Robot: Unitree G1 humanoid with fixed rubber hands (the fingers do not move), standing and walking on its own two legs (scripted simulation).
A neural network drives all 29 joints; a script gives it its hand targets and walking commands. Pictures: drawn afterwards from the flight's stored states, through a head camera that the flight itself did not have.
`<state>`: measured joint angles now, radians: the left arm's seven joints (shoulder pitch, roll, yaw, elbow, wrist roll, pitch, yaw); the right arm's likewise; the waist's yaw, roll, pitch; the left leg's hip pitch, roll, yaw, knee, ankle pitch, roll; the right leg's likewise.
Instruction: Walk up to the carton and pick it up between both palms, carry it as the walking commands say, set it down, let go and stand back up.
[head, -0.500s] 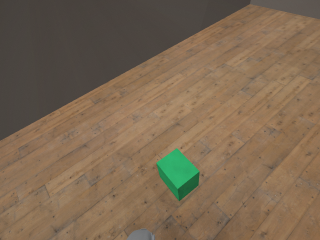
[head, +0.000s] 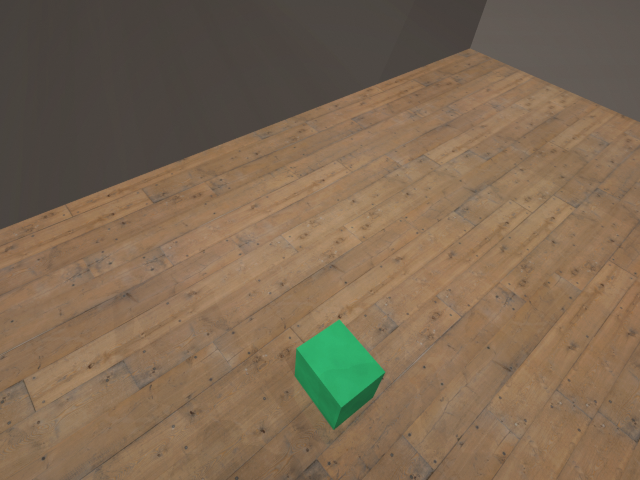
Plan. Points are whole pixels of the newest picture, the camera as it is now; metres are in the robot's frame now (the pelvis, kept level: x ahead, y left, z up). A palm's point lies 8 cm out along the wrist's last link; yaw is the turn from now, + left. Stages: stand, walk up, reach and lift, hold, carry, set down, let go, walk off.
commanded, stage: walk up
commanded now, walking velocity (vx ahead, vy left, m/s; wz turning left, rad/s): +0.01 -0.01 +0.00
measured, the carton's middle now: (336, 374) +0.54 -0.07 -0.68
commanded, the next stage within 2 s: none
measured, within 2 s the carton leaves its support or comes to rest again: neither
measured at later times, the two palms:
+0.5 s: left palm out of the picture -0.03 +0.18 -0.15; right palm out of the picture -0.02 -0.25 -0.15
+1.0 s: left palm out of the picture -0.04 +0.15 -0.15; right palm out of the picture -0.02 -0.26 -0.15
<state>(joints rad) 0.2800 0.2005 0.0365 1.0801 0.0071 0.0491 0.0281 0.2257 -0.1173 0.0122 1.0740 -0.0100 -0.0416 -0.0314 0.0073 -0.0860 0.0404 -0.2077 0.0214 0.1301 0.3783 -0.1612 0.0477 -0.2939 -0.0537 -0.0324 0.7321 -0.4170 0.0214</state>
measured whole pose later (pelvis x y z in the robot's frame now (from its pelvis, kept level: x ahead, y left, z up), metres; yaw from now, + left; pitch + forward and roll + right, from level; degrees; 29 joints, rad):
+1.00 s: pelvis +0.01 -0.06 +0.00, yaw +0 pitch -2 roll +0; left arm 0.37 0.11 -0.01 1.14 0.01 -0.03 0.05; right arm 0.28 -0.11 -0.01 1.18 -0.01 0.00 -0.04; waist -0.01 0.01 0.03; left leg -0.18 0.08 0.09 0.38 -0.16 -0.04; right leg -0.06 0.07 -0.09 0.33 -0.24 -0.09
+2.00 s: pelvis +0.08 -0.13 -0.01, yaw +21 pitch +1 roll -1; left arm 0.18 0.25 0.07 0.82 0.02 0.06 -0.03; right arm 0.38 -0.21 -0.08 1.06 -0.05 0.02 -0.07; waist -0.06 -0.02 0.08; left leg -0.23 0.16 -0.06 0.41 -0.21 -0.13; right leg -0.47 -0.11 0.00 0.81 -0.33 0.10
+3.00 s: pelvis +0.24 -0.34 +0.00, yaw +36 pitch +0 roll +4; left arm 0.37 0.26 0.07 0.95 0.03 0.00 0.06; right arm 0.17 -0.32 -0.10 0.95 -0.03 0.09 0.04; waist 0.03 0.05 0.06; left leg -0.50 0.00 -0.04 1.14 -0.31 -0.08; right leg -0.22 -0.16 -0.10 0.44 -0.21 0.03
